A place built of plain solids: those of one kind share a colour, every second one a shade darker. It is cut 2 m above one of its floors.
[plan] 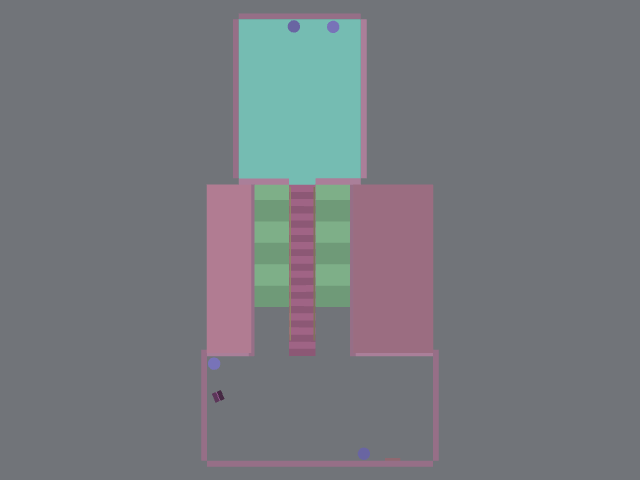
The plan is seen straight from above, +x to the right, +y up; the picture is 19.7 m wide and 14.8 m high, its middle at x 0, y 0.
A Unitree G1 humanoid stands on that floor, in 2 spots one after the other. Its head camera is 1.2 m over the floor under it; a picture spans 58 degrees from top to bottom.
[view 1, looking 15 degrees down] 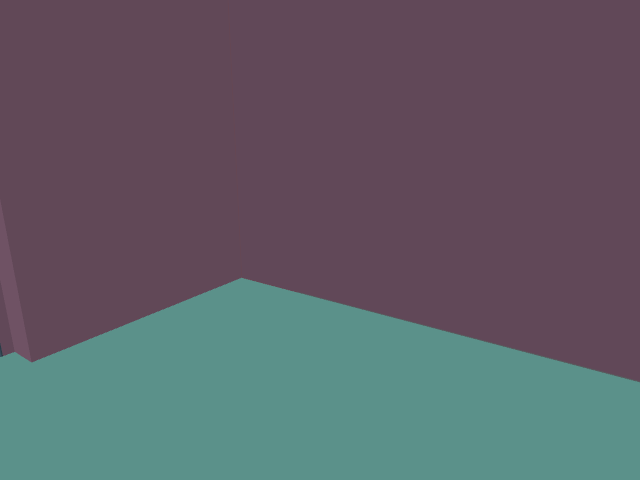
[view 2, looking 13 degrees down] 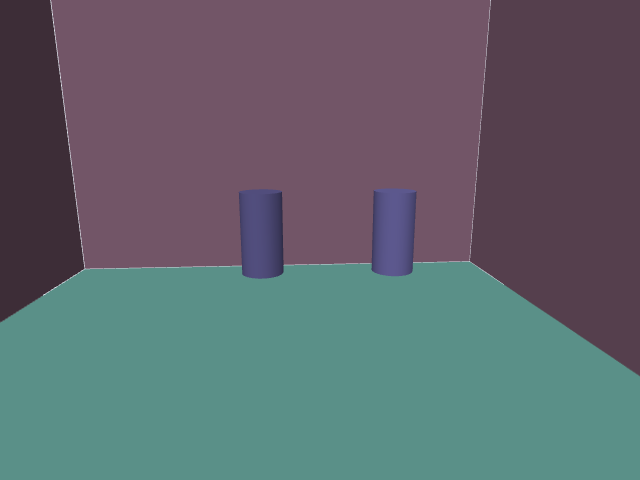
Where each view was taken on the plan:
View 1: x -0.13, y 4.27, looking -146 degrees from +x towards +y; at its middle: wall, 2.98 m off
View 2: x -0.55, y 2.70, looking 86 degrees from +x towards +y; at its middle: wall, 4.23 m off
